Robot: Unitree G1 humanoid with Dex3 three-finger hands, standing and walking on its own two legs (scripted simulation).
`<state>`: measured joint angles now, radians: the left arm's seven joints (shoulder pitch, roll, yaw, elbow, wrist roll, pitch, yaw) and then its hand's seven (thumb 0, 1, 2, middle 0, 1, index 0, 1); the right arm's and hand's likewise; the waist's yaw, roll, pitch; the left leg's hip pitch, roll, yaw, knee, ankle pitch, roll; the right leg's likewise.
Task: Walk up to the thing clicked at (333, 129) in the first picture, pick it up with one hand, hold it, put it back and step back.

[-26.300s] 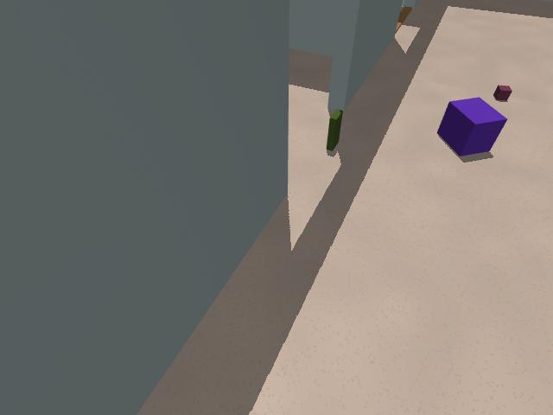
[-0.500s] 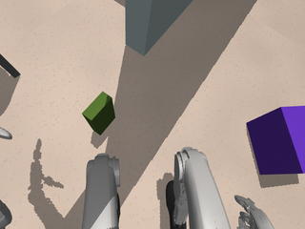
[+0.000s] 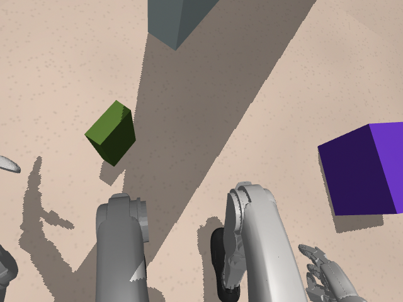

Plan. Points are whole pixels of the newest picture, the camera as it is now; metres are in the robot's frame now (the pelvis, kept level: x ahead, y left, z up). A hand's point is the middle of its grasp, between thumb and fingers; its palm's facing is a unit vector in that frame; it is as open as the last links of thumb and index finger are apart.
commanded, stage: approach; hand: left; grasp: from the side
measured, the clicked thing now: (115, 138) +0.49 +0.18 -0.26
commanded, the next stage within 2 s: close in in 0.16 s
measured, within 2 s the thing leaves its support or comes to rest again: neither
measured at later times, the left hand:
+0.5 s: hand (85, 144) +0.46 +0.24 -0.20, palm faces -0.02 -1.00 +0.03, open 17.5 cm
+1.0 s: hand (106, 145) +0.46 +0.19 -0.23, palm faces +0.02 -1.00 -0.01, open 17.6 cm
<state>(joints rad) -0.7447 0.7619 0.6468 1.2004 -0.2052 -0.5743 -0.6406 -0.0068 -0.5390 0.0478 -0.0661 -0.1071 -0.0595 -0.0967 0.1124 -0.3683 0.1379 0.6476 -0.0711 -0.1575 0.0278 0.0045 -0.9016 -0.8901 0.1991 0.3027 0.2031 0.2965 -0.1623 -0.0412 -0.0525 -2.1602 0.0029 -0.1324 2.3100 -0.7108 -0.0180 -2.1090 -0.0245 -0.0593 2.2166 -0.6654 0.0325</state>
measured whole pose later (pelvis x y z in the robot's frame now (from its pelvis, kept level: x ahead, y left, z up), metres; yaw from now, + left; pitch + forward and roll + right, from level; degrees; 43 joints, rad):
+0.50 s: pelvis -0.01 +0.01 -0.07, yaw -6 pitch +20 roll -14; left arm -0.73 0.77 0.55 1.37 -0.12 -0.89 -0.41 -0.01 -0.57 0.05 -0.07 -0.12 -0.06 -0.10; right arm -0.05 -0.37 0.36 0.61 -0.25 -0.06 0.10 0.00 -0.93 -0.90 0.20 0.30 0.20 0.30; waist -0.27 -0.16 0.20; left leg -2.24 -0.01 -0.26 2.59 -0.72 -0.01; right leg -2.13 0.02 -0.15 2.39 -0.63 0.06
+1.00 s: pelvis -0.02 +0.02 -0.08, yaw -8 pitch +17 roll -16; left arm -0.75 0.76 0.38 1.45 -0.05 -1.03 -0.10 -0.01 -0.59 0.08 -0.06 -0.10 -0.05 -0.09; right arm -0.07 -0.38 0.45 0.60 -0.33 0.01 0.16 0.00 -0.94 -0.90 0.20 0.30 0.20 0.30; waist -0.30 -0.20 0.25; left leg -2.23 -0.02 -0.32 2.62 -0.71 -0.01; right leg -2.10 0.03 -0.19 2.38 -0.60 0.08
